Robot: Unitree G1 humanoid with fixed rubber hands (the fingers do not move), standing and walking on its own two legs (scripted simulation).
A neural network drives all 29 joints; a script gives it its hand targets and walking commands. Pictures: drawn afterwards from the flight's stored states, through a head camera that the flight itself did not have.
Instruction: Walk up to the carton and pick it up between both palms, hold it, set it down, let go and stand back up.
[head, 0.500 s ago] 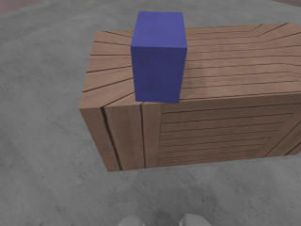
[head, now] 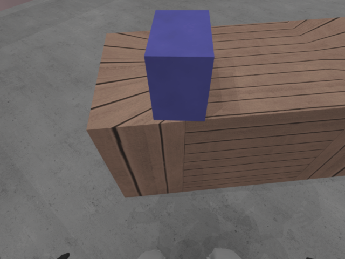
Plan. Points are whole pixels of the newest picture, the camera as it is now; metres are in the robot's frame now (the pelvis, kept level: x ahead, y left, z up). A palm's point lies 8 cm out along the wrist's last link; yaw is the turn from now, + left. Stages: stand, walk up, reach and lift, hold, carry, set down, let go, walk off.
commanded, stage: walk up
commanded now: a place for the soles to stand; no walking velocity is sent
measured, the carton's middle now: (180, 66) +0.70 -0.01 +0.04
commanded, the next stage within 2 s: none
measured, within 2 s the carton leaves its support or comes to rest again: neither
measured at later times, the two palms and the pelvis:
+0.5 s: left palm out of the picture +0.10 +0.31 -0.11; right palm out of the picture +0.10 -0.31 -0.10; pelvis +0.01 +0.00 +0.00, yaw +0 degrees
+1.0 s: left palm (82, 255) +0.16 +0.24 -0.09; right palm out of the picture +0.09 -0.38 -0.11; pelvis +0.06 -0.07 +0.00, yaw +1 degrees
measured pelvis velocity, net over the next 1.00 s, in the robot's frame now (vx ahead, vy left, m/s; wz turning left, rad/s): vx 0.06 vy -0.07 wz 0.03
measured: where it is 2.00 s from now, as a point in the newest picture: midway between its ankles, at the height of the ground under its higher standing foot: (191, 250)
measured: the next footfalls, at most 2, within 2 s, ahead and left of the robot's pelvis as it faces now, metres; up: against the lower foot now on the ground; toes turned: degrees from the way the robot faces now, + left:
left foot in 1.50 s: +0.27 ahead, +0.06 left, +0.00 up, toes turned +1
right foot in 1.98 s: +0.29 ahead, -0.14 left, +0.00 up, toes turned +3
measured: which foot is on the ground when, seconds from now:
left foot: down 0.00-0.96, up 0.98-1.00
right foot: down 0.00-1.00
